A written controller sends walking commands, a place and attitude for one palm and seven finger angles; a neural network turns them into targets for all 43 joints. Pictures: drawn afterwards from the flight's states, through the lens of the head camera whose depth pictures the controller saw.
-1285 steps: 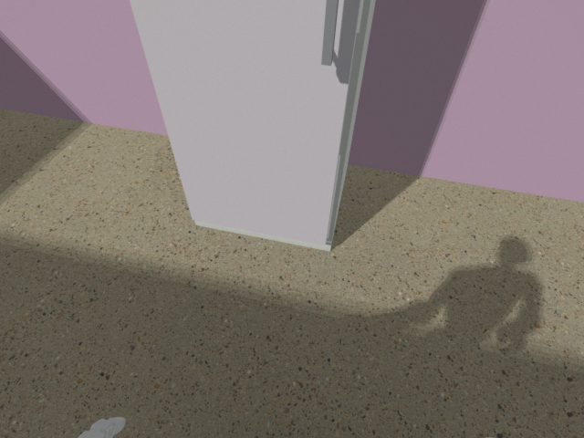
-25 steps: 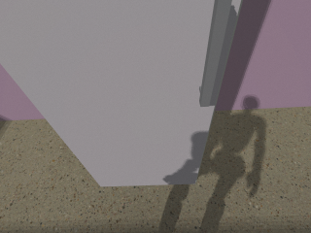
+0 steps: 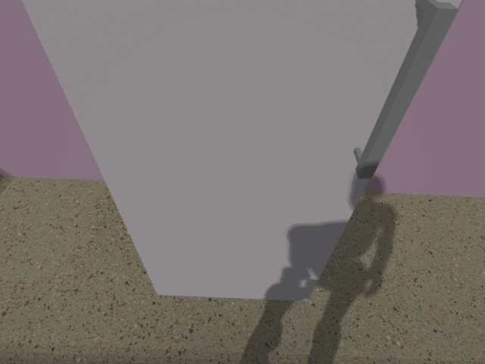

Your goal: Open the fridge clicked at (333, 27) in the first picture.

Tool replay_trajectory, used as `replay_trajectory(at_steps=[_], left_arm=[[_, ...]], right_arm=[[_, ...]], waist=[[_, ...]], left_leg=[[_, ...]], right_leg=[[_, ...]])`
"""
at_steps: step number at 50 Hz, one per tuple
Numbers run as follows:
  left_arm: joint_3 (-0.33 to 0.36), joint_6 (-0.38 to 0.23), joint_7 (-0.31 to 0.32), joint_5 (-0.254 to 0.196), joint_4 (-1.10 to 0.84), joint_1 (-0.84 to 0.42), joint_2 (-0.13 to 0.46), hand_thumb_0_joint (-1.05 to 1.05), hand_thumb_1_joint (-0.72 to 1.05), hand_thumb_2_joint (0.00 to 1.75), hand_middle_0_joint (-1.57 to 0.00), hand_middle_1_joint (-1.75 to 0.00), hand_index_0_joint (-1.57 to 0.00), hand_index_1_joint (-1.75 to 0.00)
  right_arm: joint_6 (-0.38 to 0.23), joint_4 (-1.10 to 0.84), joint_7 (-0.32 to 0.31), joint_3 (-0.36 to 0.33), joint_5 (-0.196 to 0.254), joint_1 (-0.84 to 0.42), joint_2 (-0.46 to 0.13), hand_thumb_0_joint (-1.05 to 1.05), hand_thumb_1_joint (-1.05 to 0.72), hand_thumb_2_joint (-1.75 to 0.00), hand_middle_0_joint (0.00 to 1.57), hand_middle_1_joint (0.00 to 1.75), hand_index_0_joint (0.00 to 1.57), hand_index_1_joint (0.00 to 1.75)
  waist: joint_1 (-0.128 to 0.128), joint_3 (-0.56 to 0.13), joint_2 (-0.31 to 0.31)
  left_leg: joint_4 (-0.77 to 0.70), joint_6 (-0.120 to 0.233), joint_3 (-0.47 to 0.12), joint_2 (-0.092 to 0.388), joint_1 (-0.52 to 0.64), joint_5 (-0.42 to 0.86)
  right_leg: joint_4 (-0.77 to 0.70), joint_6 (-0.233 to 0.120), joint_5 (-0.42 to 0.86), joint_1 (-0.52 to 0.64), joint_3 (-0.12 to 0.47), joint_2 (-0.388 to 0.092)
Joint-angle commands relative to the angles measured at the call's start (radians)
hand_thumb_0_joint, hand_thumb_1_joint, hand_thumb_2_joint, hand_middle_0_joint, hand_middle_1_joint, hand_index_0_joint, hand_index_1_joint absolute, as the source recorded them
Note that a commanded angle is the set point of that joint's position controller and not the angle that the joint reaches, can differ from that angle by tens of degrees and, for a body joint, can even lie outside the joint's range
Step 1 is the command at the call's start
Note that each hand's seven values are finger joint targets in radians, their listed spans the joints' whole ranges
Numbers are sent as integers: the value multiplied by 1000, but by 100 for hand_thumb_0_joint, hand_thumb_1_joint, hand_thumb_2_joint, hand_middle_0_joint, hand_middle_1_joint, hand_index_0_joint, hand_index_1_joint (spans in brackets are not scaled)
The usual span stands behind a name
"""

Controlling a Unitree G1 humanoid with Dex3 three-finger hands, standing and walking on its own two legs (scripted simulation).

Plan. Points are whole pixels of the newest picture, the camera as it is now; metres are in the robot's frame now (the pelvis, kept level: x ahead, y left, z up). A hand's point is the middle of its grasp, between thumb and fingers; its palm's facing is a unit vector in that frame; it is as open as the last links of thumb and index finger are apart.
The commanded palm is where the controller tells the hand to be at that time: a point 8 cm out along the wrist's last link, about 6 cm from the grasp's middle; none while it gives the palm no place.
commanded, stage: come to a stop and stand still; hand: right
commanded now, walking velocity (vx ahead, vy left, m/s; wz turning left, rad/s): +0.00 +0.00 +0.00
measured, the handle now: (389, 100) +0.47 -0.18 +0.23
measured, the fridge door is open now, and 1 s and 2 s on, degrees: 0 0 0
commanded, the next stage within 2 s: look again from close up in 0.22 s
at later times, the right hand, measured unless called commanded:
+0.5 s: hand out of the picture -0.03 -0.17 -0.18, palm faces +0.01 +0.99 -0.16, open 7.4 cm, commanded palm none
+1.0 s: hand out of the picture +0.01 -0.23 -0.17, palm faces -0.03 +0.97 -0.22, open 7.4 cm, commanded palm none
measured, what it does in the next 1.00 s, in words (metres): stands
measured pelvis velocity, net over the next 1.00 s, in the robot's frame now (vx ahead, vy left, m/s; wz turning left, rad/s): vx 0.00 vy -0.05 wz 0.04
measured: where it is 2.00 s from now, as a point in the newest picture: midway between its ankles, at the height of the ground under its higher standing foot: outside the picture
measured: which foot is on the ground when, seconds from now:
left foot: down 0.00-1.00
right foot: down 0.00-1.00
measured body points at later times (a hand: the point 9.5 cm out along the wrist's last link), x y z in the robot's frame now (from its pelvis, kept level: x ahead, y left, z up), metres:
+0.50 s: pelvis +0.00 -0.02 -0.01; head +0.02 -0.02 +0.44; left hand +0.03 +0.21 -0.16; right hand -0.03 -0.23 -0.17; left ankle -0.03 +0.09 -0.74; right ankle -0.01 -0.13 -0.74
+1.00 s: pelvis +0.00 -0.05 +0.00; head +0.01 -0.04 +0.45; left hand -0.02 +0.17 -0.17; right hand +0.01 -0.28 -0.15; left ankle -0.04 +0.09 -0.74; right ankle -0.01 -0.13 -0.74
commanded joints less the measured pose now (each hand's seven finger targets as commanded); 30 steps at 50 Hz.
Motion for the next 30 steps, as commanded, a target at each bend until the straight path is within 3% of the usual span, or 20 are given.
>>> replay_trajectory(at_steps=[1,6,10,15,16,17,18,19,20,21,22,24,25,27,29,30], left_arm=[[10,-7,8,-4,-18,49,74,0,90,90,-20,-30,-20,-30],[12,-6,9,-6,-29,28,85,0,90,90,-20,-30,-20,-30],[11,-7,12,-10,-36,7,97,0,90,90,-20,-30,-20,-30],[8,-9,15,-11,-37,-9,104,0,90,90,-20,-30,-20,-30],[12,-27,6,-20,-121,-144,138,0,90,90,-20,-30,-20,-30],[6,-13,-1,-19,-159,-85,79,0,90,90,-20,-30,-20,-30],[11,-13,-2,-17,-156,-74,84,0,90,90,-20,-30,-20,-30],[9,-16,-6,-21,-153,-51,72,0,90,90,-20,-30,-20,-30],[5,-21,-10,-19,-150,-21,67,0,90,90,-20,-30,-20,-30],[5,-26,-10,-18,-151,2,83,0,90,90,-20,-30,-20,-30],[8,-32,-6,-17,-147,16,113,0,90,90,-20,-30,-20,-30],[8,-36,2,-11,-158,9,151,0,90,90,-20,-30,-20,-30],[7,-41,3,-8,-149,0,147,0,90,90,-20,-30,-20,-30],[1,-39,6,-10,-159,-22,150,0,90,90,-20,-30,-20,-30],[-1,-37,5,-11,-166,-28,152,0,90,90,-20,-30,-20,-30],[-3,-39,4,-10,-164,-23,149,0,90,90,-20,-30,-20,-30]], right_arm=[[0,-2,3,-5,-5,95,-83,0,-90,-90,20,30,20,30],[-4,-3,4,-7,-6,105,-94,0,-90,-90,20,30,20,30],[-6,8,4,-3,-8,131,-96,0,-90,-90,20,30,20,30],[-7,27,4,1,-9,159,-87,0,-90,-90,20,30,20,30],[-33,63,-44,-1,-20,295,-112,0,-90,-90,20,30,20,30],[-49,17,-36,-4,-23,269,-155,0,-90,-90,20,30,20,30],[-49,2,-27,2,-23,237,-134,0,-90,-90,20,30,20,30],[-48,-2,-24,4,-26,228,-132,0,-90,-90,20,30,20,30],[-51,-16,-21,2,-22,206,-130,0,-90,-90,20,30,20,30],[-47,-24,-20,6,-19,199,-123,0,-90,-90,20,30,20,30],[-41,-29,-18,12,-13,201,-95,0,-90,-90,20,30,20,30],[-25,-37,-16,17,-13,216,-55,0,-90,-90,20,30,20,30],[-18,-28,-15,18,-17,211,-54,0,-90,-90,20,30,20,30],[-6,-22,-10,22,-17,225,-55,0,-90,-90,20,30,20,30],[-2,-19,-5,24,-17,222,-59,0,-90,-90,20,30,20,30],[-3,-20,-3,25,-19,217,-62,0,-90,-90,20,30,20,30]], waist=[[-29,95,28],[-25,52,26],[-28,39,61],[-31,43,32],[-88,82,61],[-29,27,67],[-22,4,-4],[-9,-32,24],[-3,-72,8],[3,-94,40],[1,-93,43],[-20,-26,10],[-28,15,-93],[-45,85,-98],[-47,117,-31],[-48,121,-10]], left_leg=[[-150,-7,-103,136,-76,190],[-145,-10,-107,134,-54,256],[-138,-15,-98,132,-39,321],[-131,-15,-92,128,-38,340],[-108,-92,-241,209,-57,945],[-66,-47,-231,251,24,992],[-56,28,-196,235,27,892],[-61,70,-172,207,15,726],[-33,74,-143,187,23,674],[9,60,-126,156,11,556],[28,37,-111,119,-32,419],[6,19,-103,76,-91,189],[26,14,-93,68,-92,138],[19,8,-79,55,-106,45],[2,6,-88,60,-116,32],[2,6,-88,64,-109,50]], right_leg=[[-44,-10,121,-18,15,-52],[-36,-10,137,12,9,-57],[-35,-9,157,32,8,-59],[-44,-13,188,50,12,-67],[240,-9,63,-93,-37,-26],[274,-46,-143,-163,38,7],[260,-56,-148,-149,33,0],[198,-47,-133,-118,12,0],[126,-41,-56,-53,3,17],[59,-46,19,-6,21,15],[41,-60,122,26,51,-19],[31,-87,204,-8,89,-72],[8,-95,259,-33,108,-74],[-38,-112,217,-75,128,-75],[-69,-111,110,-101,133,-61],[-74,-111,116,-102,132,-56]])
